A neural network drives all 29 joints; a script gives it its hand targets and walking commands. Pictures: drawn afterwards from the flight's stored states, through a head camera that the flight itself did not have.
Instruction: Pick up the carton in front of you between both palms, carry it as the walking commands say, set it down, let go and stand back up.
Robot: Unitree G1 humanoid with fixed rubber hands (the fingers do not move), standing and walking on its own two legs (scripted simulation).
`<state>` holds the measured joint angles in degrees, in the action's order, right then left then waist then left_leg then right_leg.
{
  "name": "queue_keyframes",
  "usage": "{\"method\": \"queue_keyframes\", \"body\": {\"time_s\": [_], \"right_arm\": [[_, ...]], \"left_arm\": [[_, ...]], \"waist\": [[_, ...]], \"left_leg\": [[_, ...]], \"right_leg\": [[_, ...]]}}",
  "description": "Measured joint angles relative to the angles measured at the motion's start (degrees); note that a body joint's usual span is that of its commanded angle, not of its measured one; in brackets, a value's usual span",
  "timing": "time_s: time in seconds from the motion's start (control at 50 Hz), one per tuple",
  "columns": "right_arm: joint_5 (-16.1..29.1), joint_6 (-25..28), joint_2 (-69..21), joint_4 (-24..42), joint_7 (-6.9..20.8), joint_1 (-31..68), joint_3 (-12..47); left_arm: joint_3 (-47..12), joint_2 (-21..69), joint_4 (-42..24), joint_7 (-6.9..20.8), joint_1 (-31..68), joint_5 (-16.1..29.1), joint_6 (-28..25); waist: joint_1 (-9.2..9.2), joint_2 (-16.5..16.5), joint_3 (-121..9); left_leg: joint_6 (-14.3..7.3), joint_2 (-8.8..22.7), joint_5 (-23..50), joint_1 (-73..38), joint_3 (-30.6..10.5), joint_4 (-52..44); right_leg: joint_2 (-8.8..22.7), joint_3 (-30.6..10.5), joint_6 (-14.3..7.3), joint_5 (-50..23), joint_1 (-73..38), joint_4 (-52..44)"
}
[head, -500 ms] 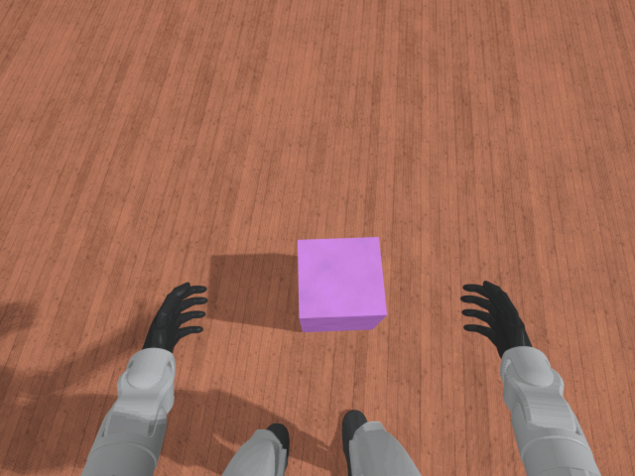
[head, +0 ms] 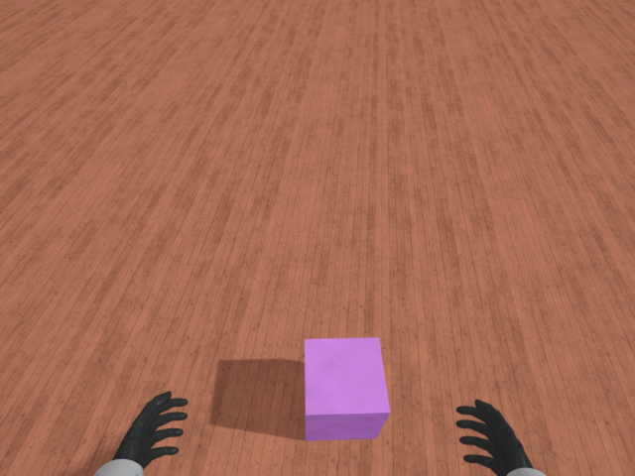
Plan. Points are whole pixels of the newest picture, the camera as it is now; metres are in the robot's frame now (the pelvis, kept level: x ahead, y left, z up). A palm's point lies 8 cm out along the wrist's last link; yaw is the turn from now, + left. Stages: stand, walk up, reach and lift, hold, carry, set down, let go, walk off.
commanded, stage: let go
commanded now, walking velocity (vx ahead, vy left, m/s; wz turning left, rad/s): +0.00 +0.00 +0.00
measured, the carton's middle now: (341, 390) +0.45 -0.07 -0.65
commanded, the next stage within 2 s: stand in 0.20 s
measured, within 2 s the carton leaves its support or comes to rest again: neither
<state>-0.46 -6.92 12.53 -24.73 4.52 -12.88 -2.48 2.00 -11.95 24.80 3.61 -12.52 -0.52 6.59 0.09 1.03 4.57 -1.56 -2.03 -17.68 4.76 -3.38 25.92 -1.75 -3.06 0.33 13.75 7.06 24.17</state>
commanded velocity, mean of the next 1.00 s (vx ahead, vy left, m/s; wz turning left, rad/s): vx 0.00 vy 0.00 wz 0.00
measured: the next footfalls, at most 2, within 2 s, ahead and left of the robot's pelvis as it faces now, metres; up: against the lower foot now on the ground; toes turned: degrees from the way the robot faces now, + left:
none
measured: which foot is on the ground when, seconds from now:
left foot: down 0.00-1.00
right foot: down 0.00-1.00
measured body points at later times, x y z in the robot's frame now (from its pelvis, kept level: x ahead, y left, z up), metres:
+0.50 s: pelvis +0.01 -0.01 -0.01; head +0.02 -0.01 +0.44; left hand +0.14 +0.28 -0.10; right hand +0.16 -0.30 -0.09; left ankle -0.04 +0.10 -0.74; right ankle +0.00 -0.13 -0.74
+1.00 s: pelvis +0.01 -0.02 +0.00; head +0.01 -0.02 +0.45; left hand +0.13 +0.28 -0.11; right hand +0.14 -0.31 -0.10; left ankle -0.04 +0.10 -0.74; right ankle +0.00 -0.13 -0.74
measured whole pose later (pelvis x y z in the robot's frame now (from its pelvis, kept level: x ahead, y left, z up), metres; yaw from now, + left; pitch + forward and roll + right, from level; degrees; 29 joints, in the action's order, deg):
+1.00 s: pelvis +0.01 -0.02 +0.00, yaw +1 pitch -1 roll +0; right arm -1.7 -0.1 20.4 -44.9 -1.7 -11.3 -0.9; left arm 1.5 -19.5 50.5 -1.1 -8.0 -1.8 -0.2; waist 0.2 0.7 0.9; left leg -0.2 -1.2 -18.0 6.6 -4.1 25.9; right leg -1.9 -1.2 -0.9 15.2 9.2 25.8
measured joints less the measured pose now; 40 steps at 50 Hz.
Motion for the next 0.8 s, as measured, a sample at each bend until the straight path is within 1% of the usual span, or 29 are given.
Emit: {"method": "queue_keyframes", "body": {"time_s": [0.2,0.28,0.34,0.42,0.5,0.8], "right_arm": [[-0.4,-1.5,-0.3,0.8,-0.3,0.2,-0.2],[-1.3,1.7,1.9,-4.6,-3.3,0.9,0.4],[-1.7,3.4,4.0,-7.7,-4.3,1.0,-0.1],[-1.8,4.6,6.0,-10.4,-4.8,0.8,-0.4],[-1.7,5.3,6.8,-12.2,-5.2,0.7,-0.2],[-1.4,6.4,7.2,-17.1,-6.1,1.2,1.1]], "left_arm": [[0.2,0.4,-0.3,0.3,0.3,-0.4,1.5],[-0.3,-2.1,6.3,-3.0,1.3,-1.4,-1.6],[0.3,-4.0,10.4,-4.0,1.4,-1.9,-3.3],[0.7,-6.0,14.4,-4.4,1.4,-1.9,-4.7],[0.7,-6.7,17.0,-4.7,1.7,-1.9,-5.5],[-0.3,-6.8,22.5,-4.9,4.1,-1.5,-6.6]], "waist": [[0.09,0.1,1.8],[0.13,-0.1,-1.7],[0.12,0.0,-3.1],[0.18,0.1,-3.9],[0.19,0.1,-4.1],[0.07,-0.1,-3.9]], "left_leg": [[0.3,0.2,-0.1,-2.1,0.2,-0.1],[0.6,0.1,-1.0,2.6,0.1,2.5],[0.6,0.2,-1.7,4.6,0.0,3.9],[0.8,0.3,-2.1,5.4,-0.2,4.2],[0.9,0.4,-2.2,5.2,-0.4,3.9],[1.3,0.7,-1.6,3.1,-0.8,1.9]], "right_leg": [[-0.1,0.1,-0.3,0.4,-1.7,0.6],[-0.1,0.5,-0.3,1.6,3.0,3.5],[-0.2,0.7,-0.5,2.3,4.9,4.9],[-0.2,1.0,-0.7,2.8,5.7,5.3],[-0.3,1.3,-0.9,3.0,5.5,5.0],[-0.3,1.9,-1.2,2.7,3.4,3.3]]}}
